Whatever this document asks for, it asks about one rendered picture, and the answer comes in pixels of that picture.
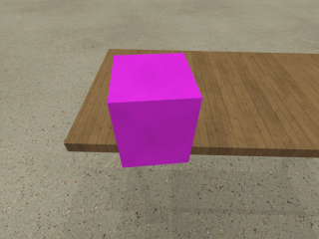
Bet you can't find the carton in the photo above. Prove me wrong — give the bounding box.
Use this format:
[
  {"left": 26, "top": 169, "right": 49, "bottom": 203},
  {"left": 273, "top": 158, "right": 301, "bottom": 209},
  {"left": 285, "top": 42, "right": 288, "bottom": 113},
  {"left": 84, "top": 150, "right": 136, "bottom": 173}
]
[{"left": 107, "top": 53, "right": 202, "bottom": 168}]

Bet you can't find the table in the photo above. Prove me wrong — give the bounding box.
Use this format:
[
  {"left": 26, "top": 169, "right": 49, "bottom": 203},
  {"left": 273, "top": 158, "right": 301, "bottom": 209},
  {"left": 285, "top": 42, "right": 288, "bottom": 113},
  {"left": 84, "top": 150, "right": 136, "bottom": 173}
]
[{"left": 64, "top": 49, "right": 319, "bottom": 158}]

